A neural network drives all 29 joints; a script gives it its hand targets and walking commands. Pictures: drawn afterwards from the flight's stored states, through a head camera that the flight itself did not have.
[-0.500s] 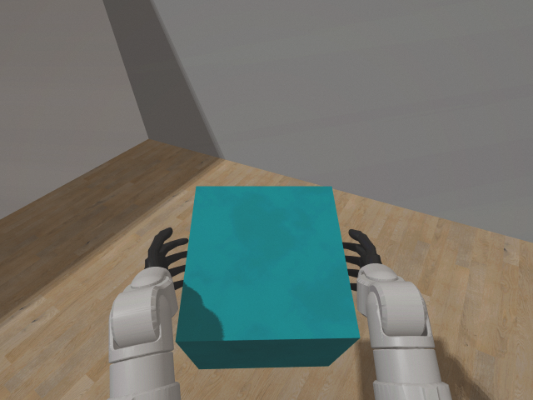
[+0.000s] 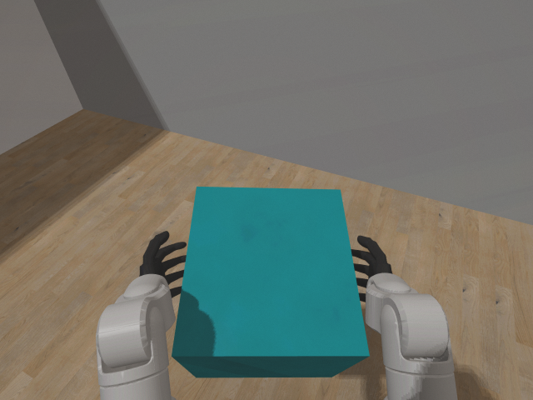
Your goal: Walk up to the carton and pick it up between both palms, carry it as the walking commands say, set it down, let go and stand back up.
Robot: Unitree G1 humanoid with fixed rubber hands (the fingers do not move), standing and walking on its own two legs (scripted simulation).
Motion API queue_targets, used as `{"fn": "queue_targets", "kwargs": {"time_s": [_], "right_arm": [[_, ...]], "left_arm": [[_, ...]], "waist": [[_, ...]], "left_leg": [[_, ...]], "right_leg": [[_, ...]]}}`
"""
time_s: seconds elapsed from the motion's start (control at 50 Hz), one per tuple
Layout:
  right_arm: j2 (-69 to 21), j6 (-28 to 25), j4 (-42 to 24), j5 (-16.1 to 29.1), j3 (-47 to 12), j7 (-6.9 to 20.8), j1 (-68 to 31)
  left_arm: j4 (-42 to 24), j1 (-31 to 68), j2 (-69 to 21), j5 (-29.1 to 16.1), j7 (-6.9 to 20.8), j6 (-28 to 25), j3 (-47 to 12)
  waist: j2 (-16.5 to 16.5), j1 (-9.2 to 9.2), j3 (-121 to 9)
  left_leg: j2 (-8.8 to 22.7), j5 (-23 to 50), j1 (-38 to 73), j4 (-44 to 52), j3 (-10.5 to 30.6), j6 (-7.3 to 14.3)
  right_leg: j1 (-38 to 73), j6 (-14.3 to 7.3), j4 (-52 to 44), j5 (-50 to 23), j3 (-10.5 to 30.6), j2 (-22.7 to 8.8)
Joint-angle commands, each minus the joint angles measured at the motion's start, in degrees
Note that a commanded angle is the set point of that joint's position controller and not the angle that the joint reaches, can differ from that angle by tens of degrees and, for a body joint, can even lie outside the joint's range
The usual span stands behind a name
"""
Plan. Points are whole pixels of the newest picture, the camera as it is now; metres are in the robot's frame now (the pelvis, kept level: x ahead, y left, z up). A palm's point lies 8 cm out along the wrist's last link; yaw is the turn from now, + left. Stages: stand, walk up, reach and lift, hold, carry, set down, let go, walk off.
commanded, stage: carry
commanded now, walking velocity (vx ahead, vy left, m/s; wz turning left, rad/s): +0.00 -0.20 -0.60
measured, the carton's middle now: (266, 285) +0.31 +0.02 +0.03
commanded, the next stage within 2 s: none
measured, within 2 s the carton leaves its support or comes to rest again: neither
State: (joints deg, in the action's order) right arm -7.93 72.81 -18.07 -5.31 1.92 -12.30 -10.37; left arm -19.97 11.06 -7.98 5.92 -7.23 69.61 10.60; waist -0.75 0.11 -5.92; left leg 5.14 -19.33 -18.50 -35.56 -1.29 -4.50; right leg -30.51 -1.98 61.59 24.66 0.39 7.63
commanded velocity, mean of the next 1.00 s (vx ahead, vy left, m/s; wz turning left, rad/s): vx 0.00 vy -0.20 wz -0.60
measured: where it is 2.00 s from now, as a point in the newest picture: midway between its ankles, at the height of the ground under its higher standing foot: outside the picture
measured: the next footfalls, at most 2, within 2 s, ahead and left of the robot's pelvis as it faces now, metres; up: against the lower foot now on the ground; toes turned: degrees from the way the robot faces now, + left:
right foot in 0.14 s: +0.06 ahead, -0.19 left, +0.00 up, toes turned -6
left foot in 0.42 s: +0.03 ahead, -0.01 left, +0.00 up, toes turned -9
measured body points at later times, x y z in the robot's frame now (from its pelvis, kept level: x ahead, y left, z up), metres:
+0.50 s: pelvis -0.03 -0.14 -0.01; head -0.02 -0.13 +0.44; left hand +0.28 -0.04 +0.07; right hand +0.21 -0.33 +0.07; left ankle -0.01 +0.00 -0.72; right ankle -0.02 -0.20 -0.69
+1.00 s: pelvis -0.10 -0.31 -0.01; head -0.09 -0.33 +0.44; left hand +0.22 -0.31 +0.08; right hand +0.08 -0.57 +0.06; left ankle -0.08 -0.18 -0.68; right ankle -0.07 -0.37 -0.72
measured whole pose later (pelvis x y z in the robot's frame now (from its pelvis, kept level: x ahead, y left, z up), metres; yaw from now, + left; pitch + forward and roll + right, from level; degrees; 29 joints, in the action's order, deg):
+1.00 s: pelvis -0.10 -0.31 -0.01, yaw -27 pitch +5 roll +1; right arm -7.8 71.2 -21.3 -5.4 2.7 -13.6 -9.9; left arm -20.9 11.3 -8.0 5.9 -12.0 68.9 5.5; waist 0.1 0.1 -3.0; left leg 2.3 -32.8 -28.2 -57.4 -4.0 -9.0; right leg -30.0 -7.1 38.8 13.3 0.5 8.2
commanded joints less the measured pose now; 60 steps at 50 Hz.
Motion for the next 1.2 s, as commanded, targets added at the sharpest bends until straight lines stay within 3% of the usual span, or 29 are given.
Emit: {"fn": "queue_targets", "kwargs": {"time_s": [0.0, 0.06, 0.1, 0.12, 0.18, 0.32, 0.34, 0.36, 0.38, 0.4, 0.42, 0.46, 0.5, 0.6, 0.64, 0.66, 0.68, 0.7, 0.72, 0.78, 0.84, 0.9, 0.96, 1.0, 1.02, 1.04, 1.06, 1.1, 1.18], "right_arm": [[-51.8, -3.8, -15.0, 20.7, -30.2, 10.9, -28.6], [-50.5, -3.3, -13.7, 19.3, -29.5, 10.0, -25.6], [-50.2, -3.2, -13.6, 18.6, -30.5, 9.9, -26.6], [-50.9, -3.3, -14.3, 19.3, -31.1, 10.5, -28.9], [-53.4, -3.3, -13.5, 21.2, -31.9, 11.4, -32.7], [-58.2, -5.4, -16.3, 24.2, -33.0, 12.6, -31.1], [-58.0, -5.5, -15.8, 24.0, -32.4, 12.8, -29.3], [-57.1, -5.7, -15.3, 23.7, -31.5, 12.9, -27.5], [-56.2, -6.1, -14.7, 23.7, -30.3, 12.9, -27.3], [-56.1, -6.5, -15.3, 23.7, -29.5, 12.9, -27.0], [-56.3, -6.4, -14.7, 23.0, -29.9, 12.8, -25.9], [-57.0, -6.6, -15.9, 22.9, -30.4, 13.2, -27.9], [-56.7, -6.4, -15.4, 23.3, -30.2, 13.0, -28.5], [-52.0, -4.6, -13.9, 20.7, -28.6, 12.0, -23.6], [-51.6, -4.0, -12.2, 20.1, -28.4, 11.7, -21.4], [-51.2, -3.8, -12.2, 20.0, -28.6, 11.5, -22.3], [-52.1, -3.7, -12.9, 19.8, -29.7, 11.5, -23.7], [-53.7, -3.9, -14.1, 20.6, -31.7, 11.9, -25.1], [-55.1, -4.5, -15.4, 21.5, -32.9, 12.2, -27.4], [-59.7, -4.7, -16.2, 23.8, -35.5, 13.0, -33.7], [-61.3, -5.5, -19.2, 25.8, -37.2, 13.2, -34.7], [-62.0, -5.9, -18.2, 25.2, -36.1, 12.8, -30.4], [-61.1, -5.6, -15.6, 24.6, -34.0, 13.0, -26.1], [-60.6, -5.4, -14.6, 24.3, -32.9, 13.1, -22.9], [-60.3, -5.5, -13.5, 23.8, -31.6, 13.1, -21.3], [-60.1, -5.9, -13.9, 24.1, -30.2, 13.2, -22.5], [-60.2, -5.9, -14.4, 23.6, -29.9, 13.2, -23.1], [-60.3, -6.0, -14.8, 22.9, -30.9, 13.5, -27.3], [-56.5, -4.8, -14.2, 22.9, -30.8, 13.3, -27.0]], "left_arm": [[-7.9, 26.9, -54.0, -23.4, 8.2, 1.1, -41.4], [-5.4, 23.6, -53.3, -23.5, 8.6, 1.8, -40.7], [-2.6, 22.1, -51.9, -23.1, 9.0, 1.9, -39.2], [-2.1, 22.0, -52.9, -23.2, 9.2, 1.6, -38.9], [-3.1, 24.2, -54.4, -22.2, 9.3, 1.4, -39.2], [-6.3, 25.1, -60.2, -23.3, 9.2, -1.3, -41.7], [-7.2, 25.7, -60.4, -23.6, 9.0, -1.2, -42.5], [-7.3, 25.0, -60.4, -24.0, 8.8, -1.0, -42.9], [-8.8, 24.8, -60.3, -24.4, 8.8, -1.0, -43.6], [-10.3, 27.9, -59.5, -24.6, 8.8, -1.2, -44.7], [-9.3, 27.5, -58.8, -24.5, 8.7, -1.1, -45.0], [-8.7, 28.0, -60.0, -24.9, 8.7, -1.7, -45.2], [-9.6, 28.8, -59.3, -25.4, 8.7, -1.6, -44.8], [-7.2, 24.2, -55.5, -23.9, 8.2, 0.8, -43.5], [-5.8, 23.0, -54.6, -23.6, 8.1, 1.6, -43.0], [-6.0, 23.0, -55.0, -23.7, 8.2, 1.8, -42.8], [-5.8, 23.8, -55.4, -23.9, 8.4, 1.6, -42.3], [-6.2, 23.4, -54.4, -23.6, 8.6, 1.2, -41.6], [-6.7, 23.3, -55.8, -24.0, 8.9, 0.6, -41.4], [-8.3, 26.3, -58.6, -23.2, 9.6, -0.5, -40.8], [-7.8, 24.5, -60.8, -23.2, 9.8, -1.8, -40.2], [-9.4, 24.9, -61.2, -24.3, 10.0, -2.2, -41.9], [-11.0, 25.5, -60.0, -24.3, 9.5, -1.7, -43.0], [-12.5, 25.9, -59.2, -24.6, 9.1, -1.4, -43.6], [-12.9, 25.3, -59.3, -25.1, 9.0, -1.0, -44.1], [-14.0, 26.4, -59.6, -25.9, 8.9, -0.9, -44.8], [-14.0, 28.7, -58.5, -25.9, 9.0, -0.9, -45.3], [-12.2, 30.4, -59.0, -25.9, 9.0, -1.2, -45.4], [-10.7, 27.9, -57.1, -24.8, 8.5, -0.2, -43.5]], "waist": [[18.5, 1.00, -14.1], [10.9, 2.14, -17.3], [-20.4, 0.47, -16.7], [-19.7, 0.48, -17.2], [-7.3, 0.61, -12.1], [-10.5, 0.22, -20.4], [-6.8, -1.21, -22.0], [3.2, -2.77, -24.7], [28.7, -1.40, -25.3], [26.5, -0.38, -23.7], [16.8, 0.06, -21.9], [11.4, 0.69, -18.0], [11.2, 0.65, -15.9], [21.4, 0.11, -16.9], [20.3, 1.16, -19.7], [12.6, 2.50, -19.8], [-4.6, 1.04, -19.7], [-19.9, 0.30, -19.4], [-17.6, 0.68, -19.6], [-9.7, 0.61, -15.1], [-14.9, 0.72, -18.4], [-11.2, 0.66, -21.5], [-9.5, 0.37, -22.0], [-6.5, -1.59, -24.7], [7.4, -2.43, -25.6], [33.0, -1.46, -27.1], [25.8, -0.99, -22.3], [11.3, 0.71, -18.0], [11.1, 1.04, -13.5]], "left_leg": [[16.9, 37.4, 8.8, 3.5, -3.0, 5.0], [11.1, 22.2, 1.3, -15.3, -7.2, 2.2], [-1.4, -25.9, -23.3, -32.2, -5.6, -3.1], [0.1, -26.5, -21.2, -35.5, -1.2, -2.5], [0.7, -16.1, -16.3, -34.2, -1.5, -3.1], [-4.1, -6.0, 0.9, -4.8, -4.2, -0.2], [-2.8, -1.7, 10.8, 3.9, -3.4, 0.8], [5.7, 7.0, 25.4, 12.9, 4.1, 3.8], [25.6, 30.9, 30.6, 13.7, 23.7, 10.2], [31.2, 41.8, 27.2, 11.1, 22.4, 14.8], [29.4, 43.7, 24.5, 9.5, 16.5, 14.6], [22.9, 42.0, 25.0, 7.7, 6.3, 11.7], [20.9, 49.2, 23.7, 5.2, 2.6, 9.6], [17.6, 45.9, 16.9, 0.9, -7.1, 3.8], [14.9, 41.1, 13.8, -11.5, -9.7, 1.1], [12.6, 27.9, 4.1, -19.4, -8.6, 0.0], [5.5, -11.6, -11.7, -25.7, -7.9, -2.2], [-0.7, -29.9, -22.5, -33.8, -4.9, -4.1], [0.4, -28.2, -21.6, -37.5, -1.6, -3.5], [0.6, -17.6, -16.0, -34.7, -1.3, -3.6], [-1.7, -13.1, -14.9, -26.3, -1.2, -2.3], [-3.7, -11.4, -10.1, -17.8, -1.4, -1.3], [-5.5, -10.3, -1.2, -5.1, -3.1, -0.6], [-3.5, -1.9, 21.4, 11.2, -3.9, 1.4], [8.2, 5.4, 37.6, 20.4, 3.9, 5.5], [30.8, 22.2, 36.3, 15.2, 26.1, 14.5], [34.3, 34.3, 30.7, 14.5, 21.5, 17.9], [27.9, 31.7, 21.3, 13.1, 7.7, 14.4], [20.3, 39.1, 20.5, 7.2, -3.2, 6.8]], "right_leg": [[3.7, 2.9, -12.9, 1.5, -3.1, -8.9], [17.1, 2.6, -31.8, -2.9, -0.3, -5.7], [28.4, -4.1, -31.8, -65.0, 28.0, -21.8], [24.3, -8.3, -30.6, -69.4, 26.6, -21.7], [13.9, -6.7, -34.2, -39.1, 22.4, -16.5], [11.8, -6.3, -33.3, -39.8, 22.3, -12.5], [6.4, -3.6, -30.0, -37.0, 19.0, -10.7], [-4.1, 0.4, -20.8, -23.4, 12.2, -6.7], [-17.0, 2.4, -2.9, 8.4, 2.2, 1.2], [-19.7, 2.8, 9.9, 10.8, 1.1, -4.9], [-17.8, 2.3, 14.2, 7.7, 3.0, -7.6], [-18.5, 4.0, 9.1, 1.2, 0.9, -8.8], [-15.8, 4.5, 4.6, 0.8, -1.0, -9.1], [1.0, 4.5, -16.9, 0.4, -7.1, -7.3], [11.1, 4.2, -29.2, -3.6, -7.1, -4.6], [19.1, 2.7, -34.6, -10.0, -0.5, -6.2], [28.5, -0.2, -32.7, -45.3, 14.0, -14.6], [31.1, -5.2, -29.6, -80.9, 29.5, -22.7], [29.1, -7.8, -28.0, -82.6, 25.7, -21.5], [20.2, -5.6, -31.6, -50.8, 19.9, -14.7], [22.0, -7.6, -33.7, -49.6, 25.2, -14.0], [22.3, -8.2, -35.9, -48.1, 27.8, -15.0], [19.4, -3.7, -38.4, -48.1, 28.0, -13.1], [6.4, 5.8, -38.0, -41.2, 20.0, -8.4], [-6.9, 11.6, -28.7, -17.6, 8.9, -1.8], [-16.1, 8.8, 1.7, 10.0, 2.1, 2.7], [-20.9, 6.0, 15.8, 9.4, 2.4, -4.7], [-14.6, 3.7, 18.2, 1.0, 7.0, -9.9], [-10.4, 5.1, -1.6, -2.4, -1.6, -9.0]]}}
